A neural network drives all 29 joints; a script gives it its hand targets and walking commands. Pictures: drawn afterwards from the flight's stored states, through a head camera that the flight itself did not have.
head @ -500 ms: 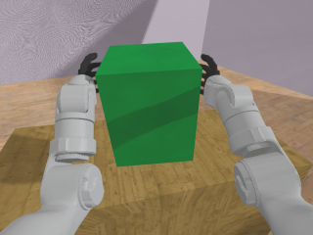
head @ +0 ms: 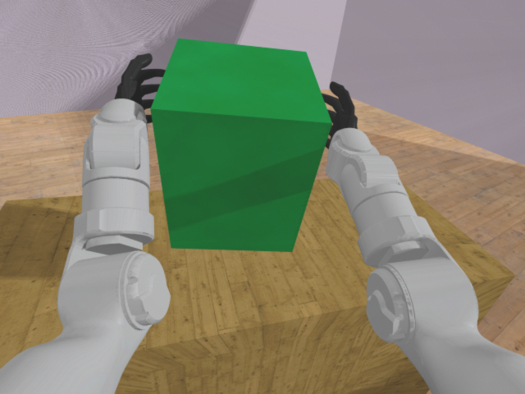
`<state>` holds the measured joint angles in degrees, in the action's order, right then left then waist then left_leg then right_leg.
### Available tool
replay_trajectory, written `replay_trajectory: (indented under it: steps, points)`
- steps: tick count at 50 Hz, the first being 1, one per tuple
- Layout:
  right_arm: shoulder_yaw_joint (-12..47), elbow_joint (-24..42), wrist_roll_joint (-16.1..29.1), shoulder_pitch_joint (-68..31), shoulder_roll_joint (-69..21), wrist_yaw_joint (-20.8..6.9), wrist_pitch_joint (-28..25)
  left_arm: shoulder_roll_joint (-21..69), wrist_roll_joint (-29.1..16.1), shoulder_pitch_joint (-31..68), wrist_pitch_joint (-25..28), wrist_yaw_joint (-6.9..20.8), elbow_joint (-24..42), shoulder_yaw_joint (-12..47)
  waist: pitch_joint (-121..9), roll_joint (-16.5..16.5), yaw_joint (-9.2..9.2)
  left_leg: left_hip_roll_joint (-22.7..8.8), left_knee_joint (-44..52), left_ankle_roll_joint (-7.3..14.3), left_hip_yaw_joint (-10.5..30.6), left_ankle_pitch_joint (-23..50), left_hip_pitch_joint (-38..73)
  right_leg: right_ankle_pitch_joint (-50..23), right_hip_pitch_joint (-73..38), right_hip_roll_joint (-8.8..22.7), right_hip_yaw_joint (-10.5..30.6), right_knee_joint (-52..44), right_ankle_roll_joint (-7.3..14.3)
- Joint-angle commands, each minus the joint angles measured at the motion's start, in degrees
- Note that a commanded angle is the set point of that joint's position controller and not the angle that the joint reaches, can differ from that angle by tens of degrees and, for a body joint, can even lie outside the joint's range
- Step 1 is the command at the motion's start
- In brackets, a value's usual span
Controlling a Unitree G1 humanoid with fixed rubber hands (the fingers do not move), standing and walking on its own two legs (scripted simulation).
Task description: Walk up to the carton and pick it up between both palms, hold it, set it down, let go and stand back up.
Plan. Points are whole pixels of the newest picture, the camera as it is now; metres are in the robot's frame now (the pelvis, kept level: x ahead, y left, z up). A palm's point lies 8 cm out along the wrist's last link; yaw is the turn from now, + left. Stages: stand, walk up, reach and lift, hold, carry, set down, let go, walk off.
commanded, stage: set down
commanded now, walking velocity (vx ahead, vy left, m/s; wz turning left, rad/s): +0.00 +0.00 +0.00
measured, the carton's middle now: (238, 150) +0.43 +0.02 +0.26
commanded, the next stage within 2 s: none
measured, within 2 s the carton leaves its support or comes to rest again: neither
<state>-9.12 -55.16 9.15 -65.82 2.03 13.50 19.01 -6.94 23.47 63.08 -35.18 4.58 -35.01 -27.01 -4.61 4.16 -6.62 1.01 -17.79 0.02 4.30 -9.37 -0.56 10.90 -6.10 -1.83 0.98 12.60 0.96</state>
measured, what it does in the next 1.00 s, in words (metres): stands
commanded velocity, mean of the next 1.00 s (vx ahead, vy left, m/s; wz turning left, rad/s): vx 0.00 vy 0.00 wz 0.00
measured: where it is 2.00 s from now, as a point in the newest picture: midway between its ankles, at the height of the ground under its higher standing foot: outside the picture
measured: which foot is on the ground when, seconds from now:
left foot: down 0.00-1.00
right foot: down 0.00-1.00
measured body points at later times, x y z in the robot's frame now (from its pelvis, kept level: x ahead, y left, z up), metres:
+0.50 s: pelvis -0.01 +0.00 +0.00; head -0.07 +0.04 +0.45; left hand +0.41 +0.16 +0.30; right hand +0.40 -0.14 +0.26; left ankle +0.01 +0.12 -0.75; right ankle -0.03 -0.11 -0.75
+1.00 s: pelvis -0.01 +0.01 +0.00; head -0.04 +0.04 +0.45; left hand +0.43 +0.15 +0.23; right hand +0.41 -0.14 +0.21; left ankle +0.01 +0.12 -0.75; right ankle -0.03 -0.11 -0.75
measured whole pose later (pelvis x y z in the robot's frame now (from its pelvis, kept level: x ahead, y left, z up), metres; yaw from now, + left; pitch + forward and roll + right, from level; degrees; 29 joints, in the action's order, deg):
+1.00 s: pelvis -0.01 +0.01 +0.00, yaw -1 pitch -5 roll -1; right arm -17.0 -57.6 -0.3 -56.2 1.5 8.2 5.0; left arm -1.8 18.5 57.0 -24.4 -2.3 -40.3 -22.9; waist -1.1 3.4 -2.3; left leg 0.4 -18.9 0.5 1.5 -9.1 -5.3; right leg 10.4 -0.6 -1.3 0.0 14.4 0.4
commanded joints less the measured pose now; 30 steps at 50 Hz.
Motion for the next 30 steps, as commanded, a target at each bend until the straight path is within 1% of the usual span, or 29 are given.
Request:
replay_trajectory:
  steps: [1,3,5,8,11,15,19,22,24,27,30]
  points:
    - [10.5,18.5,4.2,-38.1,-21.7,-5.5,-8.0,32.3,-9.4,27.7,2.2,8.4,6.4,19.2,-17.2,-7.5,-0.86,1.0,-3.8,-3.4,-4.8,28.9,12.0,-20.8,-0.6,-1.9,-5.8,0.8,-3.3]
    - [13.0,22.2,5.0,-39.4,-22.5,-5.7,-9.7,34.5,-10.6,27.6,2.5,7.5,9.3,22.3,-19.6,-8.2,-0.82,0.9,-5.0,-3.8,-4.6,31.4,13.5,-21.8,-0.6,-2.0,-6.1,1.1,-3.3]
    - [15.0,25.3,5.2,-40.8,-23.3,-5.9,-11.1,36.3,-11.7,27.9,2.8,6.4,11.5,25.1,-21.9,-8.4,-0.72,0.8,-5.8,-3.9,-4.3,32.0,14.4,-21.7,-0.1,-2.1,-6.3,1.3,-3.3]
    - [15.9,27.2,4.4,-42.0,-24.3,-6.4,-12.4,37.4,-12.7,28.7,3.4,4.9,12.0,27.4,-23.7,-7.9,-0.47,0.6,-5.6,-3.4,-4.0,28.0,14.2,-19.0,1.9,-1.8,-6.3,1.3,-3.5]
    - [14.2,25.5,2.2,-42.1,-24.5,-7.2,-12.8,37.0,-12.4,28.9,3.9,4.0,9.1,27.0,-22.8,-6.8,0.16,0.4,-3.9,-2.3,-4.2,20.0,12.7,-13.4,4.5,-1.3,-6.2,0.8,-3.6]
    - [10.0,20.3,-1.4,-41.4,-24.5,-8.5,-13.0,35.4,-11.0,28.1,4.5,3.6,2.7,23.4,-20.0,-5.0,1.76,0.1,-0.9,-0.6,-5.1,9.7,9.2,-6.7,6.6,-0.5,-6.0,0.0,-3.8]
    - [6.2,15.2,-4.3,-40.1,-24.4,-9.6,-13.0,33.3,-8.8,26.4,4.8,4.0,-2.7,18.5,-16.9,-3.1,3.21,0.2,1.0,0.5,-6.2,5.7,6.6,-5.0,6.2,-0.1,-5.8,-0.4,-4.1]
    - [3.9,12.3,-5.9,-38.6,-23.8,-10.2,-13.0,32.1,-7.1,24.8,5.0,4.6,-5.5,15.4,-14.2,-2.4,3.65,0.4,1.7,0.7,-6.9,5.7,5.5,-6.2,5.0,-0.1,-5.8,-0.4,-4.4]
    - [2.9,11.2,-6.6,-37.7,-23.7,-10.4,-13.2,31.7,-6.4,24.2,5.2,5.0,-6.0,14.2,-13.3,-2.4,3.6,0.5,1.8,0.7,-7.3,7.0,5.3,-7.7,4.1,-0.1,-5.8,-0.3,-4.5]
    - [2.4,10.9,-6.9,-37.1,-23.6,-10.6,-13.9,32.2,-6.3,23.8,5.8,5.2,-5.3,14.2,-13.8,-3.2,3.23,0.6,0.9,0.0,-7.5,10.9,6.3,-10.8,3.1,-0.4,-6.0,0.2,-4.5]
    - [2.5,11.0,-6.9,-36.7,-23.7,-10.7,-14.9,33.2,-7.0,24.7,6.9,4.8,-3.2,15.9,-15.3,-4.8,2.68,0.6,-0.3,-1.0,-7.4,15.0,8.2,-12.7,3.3,-0.8,-6.5,0.6,-4.2]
